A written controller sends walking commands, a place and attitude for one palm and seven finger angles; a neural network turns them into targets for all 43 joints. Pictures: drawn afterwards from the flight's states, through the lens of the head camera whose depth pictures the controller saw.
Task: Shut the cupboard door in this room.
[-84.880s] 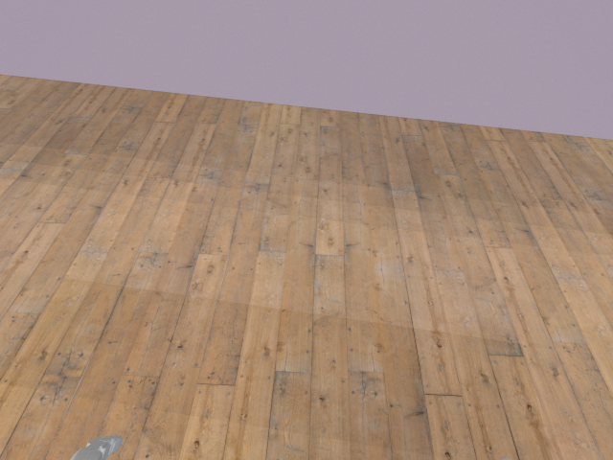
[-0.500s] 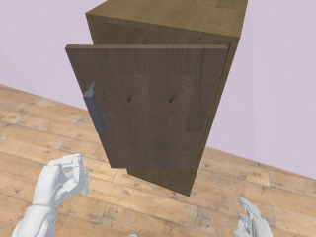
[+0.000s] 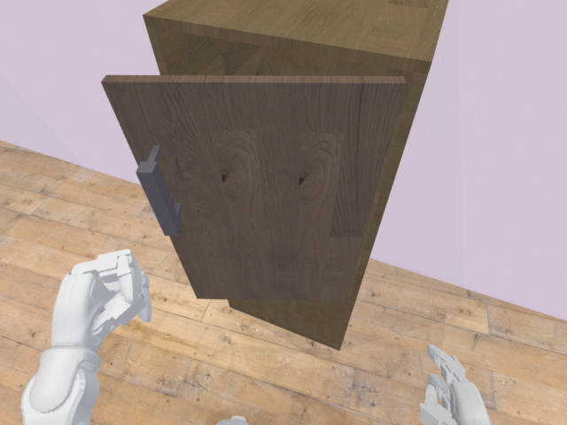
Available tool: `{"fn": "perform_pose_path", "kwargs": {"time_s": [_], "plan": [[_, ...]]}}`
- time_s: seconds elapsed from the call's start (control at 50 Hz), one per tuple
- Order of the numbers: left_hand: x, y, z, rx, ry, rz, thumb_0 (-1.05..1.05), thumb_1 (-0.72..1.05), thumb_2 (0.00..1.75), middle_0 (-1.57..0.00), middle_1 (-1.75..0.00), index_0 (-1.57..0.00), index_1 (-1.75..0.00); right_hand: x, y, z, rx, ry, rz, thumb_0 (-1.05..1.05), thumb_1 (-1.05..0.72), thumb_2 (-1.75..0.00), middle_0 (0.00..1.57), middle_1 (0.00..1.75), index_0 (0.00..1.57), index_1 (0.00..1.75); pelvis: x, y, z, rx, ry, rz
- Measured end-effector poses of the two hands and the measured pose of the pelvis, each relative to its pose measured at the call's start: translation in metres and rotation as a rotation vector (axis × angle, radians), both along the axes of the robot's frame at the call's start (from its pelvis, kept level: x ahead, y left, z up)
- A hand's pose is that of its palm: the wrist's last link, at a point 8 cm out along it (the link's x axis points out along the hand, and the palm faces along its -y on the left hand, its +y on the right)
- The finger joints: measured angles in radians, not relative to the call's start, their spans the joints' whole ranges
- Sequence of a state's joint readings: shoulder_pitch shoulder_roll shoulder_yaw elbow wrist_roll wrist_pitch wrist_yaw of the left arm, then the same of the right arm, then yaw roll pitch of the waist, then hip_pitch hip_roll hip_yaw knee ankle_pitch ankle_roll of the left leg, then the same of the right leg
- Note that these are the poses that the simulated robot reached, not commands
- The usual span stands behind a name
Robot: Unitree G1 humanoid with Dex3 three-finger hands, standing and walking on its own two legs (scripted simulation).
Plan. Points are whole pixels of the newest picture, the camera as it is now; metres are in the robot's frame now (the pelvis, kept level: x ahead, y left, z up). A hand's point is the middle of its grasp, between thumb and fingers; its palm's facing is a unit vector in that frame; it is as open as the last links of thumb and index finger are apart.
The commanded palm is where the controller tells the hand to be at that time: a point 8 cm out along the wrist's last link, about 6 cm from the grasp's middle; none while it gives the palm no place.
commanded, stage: bring the fist close to the handle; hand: left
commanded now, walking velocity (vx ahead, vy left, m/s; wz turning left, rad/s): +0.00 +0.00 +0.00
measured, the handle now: (164, 192) +0.43 +0.22 +0.09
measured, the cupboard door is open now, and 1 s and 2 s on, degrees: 21 21 10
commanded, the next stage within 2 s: push the door shut along its arc in 1.18 s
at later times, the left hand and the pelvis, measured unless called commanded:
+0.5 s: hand (162, 270) +0.29 +0.19 +0.09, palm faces +0.01 -1.00 -0.02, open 3.1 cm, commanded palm +0.28 +0.24 +0.10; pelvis -0.01 +0.01 +0.00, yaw -1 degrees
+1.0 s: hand (171, 237) +0.34 +0.18 +0.10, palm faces +0.05 -1.00 -0.03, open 3.1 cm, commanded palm +0.31 +0.23 +0.10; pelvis -0.01 +0.02 +0.01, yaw -2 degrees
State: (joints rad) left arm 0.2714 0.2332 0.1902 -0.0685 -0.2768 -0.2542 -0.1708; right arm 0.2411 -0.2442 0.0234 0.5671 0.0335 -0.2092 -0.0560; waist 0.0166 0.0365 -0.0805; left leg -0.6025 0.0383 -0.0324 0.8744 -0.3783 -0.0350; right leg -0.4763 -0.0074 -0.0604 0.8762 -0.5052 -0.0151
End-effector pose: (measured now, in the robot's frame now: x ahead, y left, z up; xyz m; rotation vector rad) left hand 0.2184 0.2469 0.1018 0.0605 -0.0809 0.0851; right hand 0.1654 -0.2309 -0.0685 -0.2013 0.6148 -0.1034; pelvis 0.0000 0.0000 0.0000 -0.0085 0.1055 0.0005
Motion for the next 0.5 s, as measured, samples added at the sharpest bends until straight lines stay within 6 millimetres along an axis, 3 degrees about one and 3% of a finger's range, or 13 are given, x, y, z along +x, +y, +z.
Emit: {"fn": "perform_pose_path", "kwargs": {"time_s": [0.12,0.18,0.34,0.5], "plan": [[0.019,-0.011,-0.009,-0.016,0.071,-0.084,0.02,0.90,0.90,-1.30,-1.50,-1.30,-1.50,-0.005,-0.001,-0.003,0.006,0.026,-0.028,0.01,-0.91,-0.90,0.20,0.30,0.20,0.30,0.002,0.003,0.002,0.003,0.006,-0.007],[0.025,-0.008,-0.014,-0.024,0.101,-0.074,0.02,0.89,0.90,-1.30,-1.50,-1.30,-1.50,-0.010,-0.002,-0.002,0.003,0.040,-0.048,0.01,-0.91,-0.90,0.20,0.30,0.20,0.30,0.003,0.004,0.004,0.007,0.006,-0.016],[0.031,0.006,0.001,-0.018,0.002,-0.017,0.02,0.89,0.90,-1.30,-1.50,-1.30,-1.50,-0.018,-0.003,-0.002,-0.010,0.063,-0.053,0.01,-0.91,-0.90,0.20,0.30,0.20,0.30,0.002,0.008,0.004,0.000,-0.001,-0.016],[0.052,-0.007,-0.015,-0.041,0.074,-0.073,0.02,0.90,0.90,-1.31,-1.50,-1.30,-1.50,-0.025,0.004,-0.005,-0.015,0.083,-0.061,0.01,-0.91,-0.90,0.20,0.30,0.20,0.30,-0.007,0.015,0.004,-0.004,0.002,-0.013]]}}
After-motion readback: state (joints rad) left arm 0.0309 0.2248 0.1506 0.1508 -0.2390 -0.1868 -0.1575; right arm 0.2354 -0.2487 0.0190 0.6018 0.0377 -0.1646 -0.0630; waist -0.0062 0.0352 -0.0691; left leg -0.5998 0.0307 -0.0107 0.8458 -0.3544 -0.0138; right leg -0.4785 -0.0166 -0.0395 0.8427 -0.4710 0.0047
